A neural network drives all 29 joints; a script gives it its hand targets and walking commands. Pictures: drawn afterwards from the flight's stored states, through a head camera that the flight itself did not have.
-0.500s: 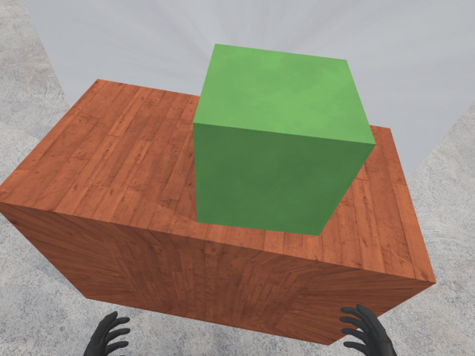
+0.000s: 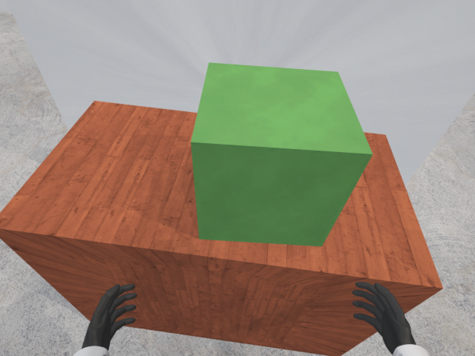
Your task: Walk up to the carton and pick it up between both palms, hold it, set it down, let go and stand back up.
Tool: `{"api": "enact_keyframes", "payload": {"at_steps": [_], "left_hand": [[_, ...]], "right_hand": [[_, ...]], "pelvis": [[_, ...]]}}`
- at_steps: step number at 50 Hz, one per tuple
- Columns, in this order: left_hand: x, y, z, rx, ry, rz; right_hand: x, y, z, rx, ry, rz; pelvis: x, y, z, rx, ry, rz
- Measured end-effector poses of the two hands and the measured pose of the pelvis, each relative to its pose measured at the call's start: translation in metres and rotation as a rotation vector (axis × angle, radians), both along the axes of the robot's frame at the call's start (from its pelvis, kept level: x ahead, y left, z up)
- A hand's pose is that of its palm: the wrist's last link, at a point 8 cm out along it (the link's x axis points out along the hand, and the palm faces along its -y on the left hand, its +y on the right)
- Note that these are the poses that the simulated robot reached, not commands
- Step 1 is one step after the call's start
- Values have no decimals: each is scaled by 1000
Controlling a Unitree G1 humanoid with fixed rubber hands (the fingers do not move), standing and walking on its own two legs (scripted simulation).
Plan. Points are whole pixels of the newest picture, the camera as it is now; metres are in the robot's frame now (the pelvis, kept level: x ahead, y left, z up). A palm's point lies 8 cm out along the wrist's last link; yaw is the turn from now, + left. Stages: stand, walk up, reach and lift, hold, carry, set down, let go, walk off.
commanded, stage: reach and lift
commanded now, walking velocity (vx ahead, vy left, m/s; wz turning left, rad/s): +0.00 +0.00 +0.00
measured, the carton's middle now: (267, 157) +0.50 -0.06 +0.05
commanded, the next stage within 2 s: none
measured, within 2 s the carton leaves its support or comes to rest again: neither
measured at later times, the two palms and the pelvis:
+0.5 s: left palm (113, 290) +0.23 +0.21 -0.01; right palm (404, 302) +0.21 -0.27 +0.01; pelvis -0.04 -0.01 -0.01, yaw -1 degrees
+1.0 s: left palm (117, 227) +0.31 +0.21 +0.06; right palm (407, 245) +0.28 -0.28 +0.06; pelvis -0.03 -0.02 +0.00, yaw -1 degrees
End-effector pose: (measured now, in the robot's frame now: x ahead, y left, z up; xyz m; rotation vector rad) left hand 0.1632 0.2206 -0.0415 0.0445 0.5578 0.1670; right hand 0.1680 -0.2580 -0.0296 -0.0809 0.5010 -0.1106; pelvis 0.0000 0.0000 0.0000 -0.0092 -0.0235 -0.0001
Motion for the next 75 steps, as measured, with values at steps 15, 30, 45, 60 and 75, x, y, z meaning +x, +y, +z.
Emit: {"api": "enact_keyframes", "payload": {"at_steps": [15,30,45,60,75], "left_hand": [[32,-11,19,-22,-172,-27],[84,-14,46,-38,-196,-42],[127,-14,84,-36,-211,-73],[173,-8,122,-44,-232,-87],[212,-11,160,-31,-220,-81]], "right_hand": [[13,-13,25,28,-132,-24],[59,-11,50,68,-157,10],[99,-22,77,55,-164,-6],[143,-23,118,43,-209,7],[176,-32,158,36,-229,-4]], "pelvis": [[-20,-2,-3,7,7,-17],[-43,-10,-5,25,48,-24],[-38,-15,-2,23,106,-20],[-23,-13,0,16,138,-35],[-21,-9,-1,13,183,-45]]}}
